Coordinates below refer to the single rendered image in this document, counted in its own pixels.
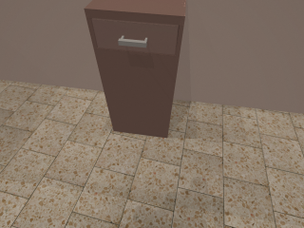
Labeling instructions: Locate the drawer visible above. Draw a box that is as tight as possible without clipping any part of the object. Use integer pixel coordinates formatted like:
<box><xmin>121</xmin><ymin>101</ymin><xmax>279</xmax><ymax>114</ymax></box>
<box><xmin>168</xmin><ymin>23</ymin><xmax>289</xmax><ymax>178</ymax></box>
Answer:
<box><xmin>91</xmin><ymin>18</ymin><xmax>179</xmax><ymax>55</ymax></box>

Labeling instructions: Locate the handle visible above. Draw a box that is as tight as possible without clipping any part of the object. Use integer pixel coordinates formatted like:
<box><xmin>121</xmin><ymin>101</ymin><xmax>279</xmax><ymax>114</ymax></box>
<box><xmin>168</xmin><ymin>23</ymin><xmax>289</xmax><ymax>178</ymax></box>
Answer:
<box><xmin>118</xmin><ymin>35</ymin><xmax>148</xmax><ymax>48</ymax></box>

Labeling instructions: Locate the cabinet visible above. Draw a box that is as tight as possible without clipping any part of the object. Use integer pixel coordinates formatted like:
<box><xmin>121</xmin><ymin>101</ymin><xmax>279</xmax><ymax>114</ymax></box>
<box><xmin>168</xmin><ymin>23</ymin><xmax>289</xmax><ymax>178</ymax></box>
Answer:
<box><xmin>84</xmin><ymin>0</ymin><xmax>186</xmax><ymax>138</ymax></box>

